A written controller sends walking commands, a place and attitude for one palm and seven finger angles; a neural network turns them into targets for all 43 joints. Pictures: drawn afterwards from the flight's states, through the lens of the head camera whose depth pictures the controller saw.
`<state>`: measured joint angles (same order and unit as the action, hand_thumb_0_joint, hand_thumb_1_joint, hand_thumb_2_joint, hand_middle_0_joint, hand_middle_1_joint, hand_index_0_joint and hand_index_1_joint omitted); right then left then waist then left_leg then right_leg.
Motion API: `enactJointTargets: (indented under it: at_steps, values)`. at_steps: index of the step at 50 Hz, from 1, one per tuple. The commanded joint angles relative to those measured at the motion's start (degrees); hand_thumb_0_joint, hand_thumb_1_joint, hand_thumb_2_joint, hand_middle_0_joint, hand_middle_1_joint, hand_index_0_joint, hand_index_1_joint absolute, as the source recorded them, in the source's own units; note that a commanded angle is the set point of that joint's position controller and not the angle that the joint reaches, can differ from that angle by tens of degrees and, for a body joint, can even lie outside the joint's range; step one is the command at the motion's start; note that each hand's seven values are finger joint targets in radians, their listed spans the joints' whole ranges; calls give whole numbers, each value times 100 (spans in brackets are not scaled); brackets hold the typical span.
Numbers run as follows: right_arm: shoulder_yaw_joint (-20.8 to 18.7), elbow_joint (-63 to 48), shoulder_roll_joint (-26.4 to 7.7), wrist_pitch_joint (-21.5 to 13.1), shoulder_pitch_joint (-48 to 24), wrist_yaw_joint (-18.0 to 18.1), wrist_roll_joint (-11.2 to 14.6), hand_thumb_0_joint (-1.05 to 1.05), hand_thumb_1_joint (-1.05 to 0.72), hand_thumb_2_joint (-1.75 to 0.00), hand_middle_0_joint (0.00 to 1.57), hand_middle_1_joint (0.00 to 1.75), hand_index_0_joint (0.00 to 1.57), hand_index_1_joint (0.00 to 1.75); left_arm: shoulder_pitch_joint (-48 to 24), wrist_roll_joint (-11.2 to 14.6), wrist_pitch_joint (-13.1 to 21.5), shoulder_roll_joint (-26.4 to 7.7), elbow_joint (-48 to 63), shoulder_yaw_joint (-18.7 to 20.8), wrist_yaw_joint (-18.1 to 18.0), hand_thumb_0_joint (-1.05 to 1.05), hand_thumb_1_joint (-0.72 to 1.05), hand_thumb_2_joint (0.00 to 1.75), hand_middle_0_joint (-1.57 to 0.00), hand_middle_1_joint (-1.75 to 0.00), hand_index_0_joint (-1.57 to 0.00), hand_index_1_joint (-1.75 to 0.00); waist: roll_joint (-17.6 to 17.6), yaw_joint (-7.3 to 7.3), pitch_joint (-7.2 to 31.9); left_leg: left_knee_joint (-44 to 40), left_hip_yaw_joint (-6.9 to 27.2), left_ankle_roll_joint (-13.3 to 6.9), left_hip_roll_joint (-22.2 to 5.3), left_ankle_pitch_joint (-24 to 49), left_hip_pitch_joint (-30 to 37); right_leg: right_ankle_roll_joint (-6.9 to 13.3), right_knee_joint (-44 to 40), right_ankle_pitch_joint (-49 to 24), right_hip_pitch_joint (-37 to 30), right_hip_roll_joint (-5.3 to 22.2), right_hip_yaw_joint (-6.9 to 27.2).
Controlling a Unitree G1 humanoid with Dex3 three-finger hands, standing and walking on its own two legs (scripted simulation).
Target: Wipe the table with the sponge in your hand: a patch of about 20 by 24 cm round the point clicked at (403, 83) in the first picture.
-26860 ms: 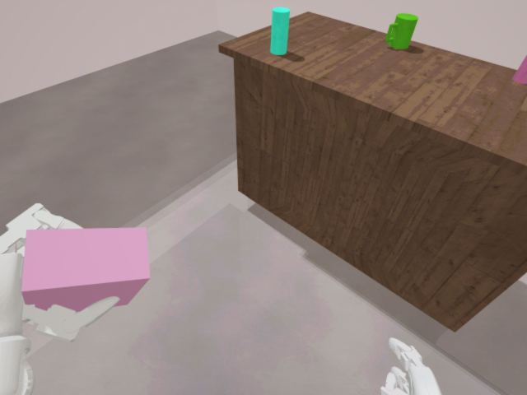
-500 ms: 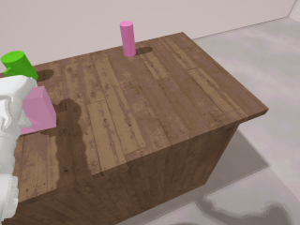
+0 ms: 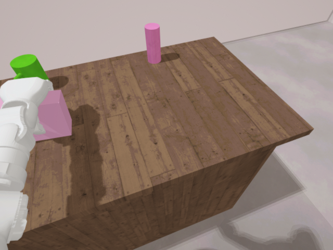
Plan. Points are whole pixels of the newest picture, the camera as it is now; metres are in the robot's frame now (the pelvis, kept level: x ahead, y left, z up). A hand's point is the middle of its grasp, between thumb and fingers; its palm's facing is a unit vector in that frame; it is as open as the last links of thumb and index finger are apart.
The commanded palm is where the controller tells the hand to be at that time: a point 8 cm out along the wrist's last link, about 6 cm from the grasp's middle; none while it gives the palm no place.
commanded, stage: slide across to the middle lane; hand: left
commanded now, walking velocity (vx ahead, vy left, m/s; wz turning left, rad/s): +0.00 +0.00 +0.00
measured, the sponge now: (39, 122) +0.38 +0.36 +0.09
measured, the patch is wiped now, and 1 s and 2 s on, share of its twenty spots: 0.50 0.60 0.70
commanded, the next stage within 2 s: wipe back along the middle lane in 0.40 s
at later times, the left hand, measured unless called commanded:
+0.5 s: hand (73, 98) +0.44 +0.27 +0.13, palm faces -0.02 +0.01 -1.00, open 10.0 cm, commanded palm +0.41 +0.26 +0.18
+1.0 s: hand (77, 110) +0.40 +0.25 +0.13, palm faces -0.02 -0.01 -1.00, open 10.0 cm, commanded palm +0.36 +0.25 +0.16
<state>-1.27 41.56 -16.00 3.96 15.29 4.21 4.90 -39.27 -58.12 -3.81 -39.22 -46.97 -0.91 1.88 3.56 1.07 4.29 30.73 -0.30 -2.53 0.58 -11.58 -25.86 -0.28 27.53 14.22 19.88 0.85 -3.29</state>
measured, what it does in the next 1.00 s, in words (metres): stands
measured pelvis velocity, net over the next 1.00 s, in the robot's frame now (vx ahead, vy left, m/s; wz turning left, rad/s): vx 0.03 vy -0.03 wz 0.01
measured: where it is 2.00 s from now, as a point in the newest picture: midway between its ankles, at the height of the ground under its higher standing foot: outside the picture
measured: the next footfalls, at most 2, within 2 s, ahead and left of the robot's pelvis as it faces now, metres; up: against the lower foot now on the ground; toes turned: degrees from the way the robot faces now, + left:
none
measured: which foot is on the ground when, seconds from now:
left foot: down 0.00-1.00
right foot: down 0.00-1.00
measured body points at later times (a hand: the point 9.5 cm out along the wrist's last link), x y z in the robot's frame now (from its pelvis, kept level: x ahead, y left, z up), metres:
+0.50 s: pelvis +0.03 +0.00 +0.00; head +0.05 -0.03 +0.45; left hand +0.43 +0.27 +0.18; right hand +0.20 -0.24 -0.11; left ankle +0.04 +0.09 -0.73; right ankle -0.01 -0.13 -0.73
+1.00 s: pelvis +0.03 -0.03 +0.00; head +0.04 -0.06 +0.45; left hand +0.40 +0.25 +0.18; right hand +0.22 -0.28 -0.10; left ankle +0.04 +0.09 -0.73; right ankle -0.01 -0.13 -0.73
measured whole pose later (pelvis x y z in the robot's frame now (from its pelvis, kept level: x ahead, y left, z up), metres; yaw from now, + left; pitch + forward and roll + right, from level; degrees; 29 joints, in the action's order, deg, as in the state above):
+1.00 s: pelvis +0.03 -0.03 +0.00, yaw +0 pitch +4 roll +0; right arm 1.0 38.1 -16.8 5.5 6.3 2.7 4.6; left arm -27.4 -55.9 -21.8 -28.7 -24.2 -6.3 4.3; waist 4.8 2.1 4.2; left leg 28.2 0.6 -0.2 -0.4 -13.4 -18.3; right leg 1.4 26.7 17.2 13.1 -0.3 -3.8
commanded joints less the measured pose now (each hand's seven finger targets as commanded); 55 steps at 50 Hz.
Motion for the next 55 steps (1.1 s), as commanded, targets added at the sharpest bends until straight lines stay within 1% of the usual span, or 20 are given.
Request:
enactJointTargets:
  at_steps: [1,3,9,12,13,17,18,19,20,25,28,30,32,36,41,46,49,50,52,55]
  values:
    - [-212,-676,-813,-340,-378,16,42,0,-90,-90,20,30,20,30,-2430,191,-171,-620,1253,-106,-212,0,10,130,-120,-160,-120,-160,21,-276,1272,-597,538,-42,-28,-13,1769,390,-502,-319,348,-286,111]
    - [-195,-720,-801,-410,-460,17,27,0,-90,-90,20,30,20,30,-2554,199,-269,-586,1560,-147,-204,0,10,130,-120,-160,-120,-160,155,-218,1486,-607,582,-17,-10,236,1964,427,-475,-469,212,-302,94]
    - [-96,-776,-750,-489,-678,-37,22,0,-90,-90,20,30,20,30,-2913,100,-702,-572,1789,-174,-246,0,10,130,-120,-160,-120,-160,185,-138,1552,-636,569,68,13,592,2021,451,-455,-619,5,-296,29]
    - [-58,-850,-727,-507,-778,-75,-11,0,-90,-90,20,30,20,30,-2835,55,-890,-551,1851,-84,-297,0,10,130,-120,-160,-120,-160,236,-13,1695,-642,618,150,6,973,2073,501,-413,-770,-101,-316,-8]
    - [-78,-851,-723,-505,-769,-91,-21,0,-90,-90,20,30,20,30,-2787,38,-958,-338,1822,-252,-308,0,10,130,-120,-160,-120,-160,99,-47,1774,-549,541,118,12,1134,2144,478,-405,-860,-145,-313,-8]
    - [-37,-917,-702,-457,-915,-147,-48,0,-90,-90,20,30,20,30,-2587,7,-1215,-328,1901,-122,-376,0,10,130,-120,-160,-120,-160,98,63,1914,-508,528,195,3,1699,2138,503,-367,-1119,-325,-311,-43]
    - [-46,-915,-702,-443,-917,-157,-58,0,-90,-90,20,30,20,30,-2613,-6,-1284,-133,1905,-302,-367,0,10,130,-120,-160,-120,-160,16,23,1941,-441,475,158,3,1792,2202,479,-360,-1201,-317,-312,-40]
    - [-44,-887,-703,-416,-925,-167,-56,0,-90,-90,20,30,20,30,-2624,-43,-1350,-256,1867,-199,-389,0,10,130,-120,-160,-120,-160,-9,23,1970,-437,454,154,1,1735,2166,468,-360,-1179,-322,-307,-35]
    - [-33,-925,-677,-408,-972,-164,-56,0,-90,-90,20,30,20,30,-2633,-18,-1420,-90,1882,-335,-384,0,10,130,-120,-160,-120,-160,-62,17,1935,-426,409,119,23,1712,2137,458,-372,-1226,-364,-296,-33]
    - [-16,-860,-698,-367,-968,-135,-46,0,-90,-90,20,30,20,30,-2809,-45,-1582,-120,1771,-386,-255,0,10,130,-120,-160,-120,-160,-197,-57,1955,-337,329,58,73,1847,2087,445,-348,-1594,-517,-279,-21]
    - [-43,-958,-708,-321,-990,-163,-81,0,-90,-90,20,30,20,30,-2072,-5,-1533,-152,2045,-235,-123,0,10,130,-120,-160,-120,-160,-115,59,2148,-204,282,15,87,2467,2204,444,-266,-2244,-828,-263,-2]
    - [-31,-1013,-724,-236,-1073,-194,-83,0,-90,-90,20,30,20,30,-1477,15,-1570,-260,2156,-77,-26,0,10,130,-120,-160,-120,-160,-345,115,2024,-192,217,-14,99,2530,2028,399,-255,-2538,-1005,-237,5]
    - [-19,-1128,-674,-203,-1213,-220,-55,0,-90,-90,20,30,20,30,-1269,99,-1560,4,2610,-245,71,0,10,130,-120,-160,-120,-160,-228,103,1924,-197,215,-35,100,2671,2045,392,-251,-2626,-1015,-228,8]
    - [-18,-1164,-703,-117,-1306,-244,-48,0,-90,-90,20,30,20,30,-670,123,-1712,-56,2863,-177,134,0,10,130,-120,-160,-120,-160,-409,142,1653,-208,120,-76,139,2249,1869,354,-275,-2589,-1027,-233,23]
    - [12,-1147,-713,-71,-1428,-188,-14,0,-90,-90,20,30,20,30,-554,90,-1867,-44,2933,-287,211,0,10,130,-120,-160,-120,-160,-392,84,1362,-242,38,-92,190,1775,1716,333,-331,-2371,-942,-216,81]
    - [41,-1136,-723,-59,-1472,-132,-6,0,-90,-90,20,30,20,30,-340,112,-1864,-170,2773,-182,278,0,10,130,-120,-160,-120,-160,-533,88,1285,-247,-5,-86,205,1591,1601,317,-335,-2393,-1023,-189,125]
    - [41,-1199,-716,-68,-1497,-131,-13,0,-90,-90,20,30,20,30,13,168,-1811,-269,2828,-29,309,0,10,130,-120,-160,-120,-160,-512,161,1358,-249,-10,-81,210,1562,1581,305,-320,-2385,-1128,-178,137]
    - [40,-1216,-719,-58,-1525,-132,-13,0,-90,-90,20,30,20,30,126,160,-1797,-217,2834,-47,315,0,10,130,-120,-160,-120,-160,-591,164,1304,-237,-15,-77,208,1587,1570,305,-316,-2408,-1101,-190,131]
    - [34,-1297,-686,-70,-1610,-167,-2,0,-90,-90,20,30,20,30,385,221,-1747,-147,3137,-18,318,0,10,130,-120,-160,-120,-160,-402,209,1367,-247,8,-70,195,1645,1619,321,-300,-2399,-1134,-187,140]
    - [41,-1357,-660,-48,-1684,-202,0,0,-90,-90,20,30,20,30,668,252,-1803,176,3298,-241,275,0,10,130,-120,-160,-120,-160,-397,219,1106,-285,18,-61,179,1423,1581,316,-354,-2033,-918,-215,112]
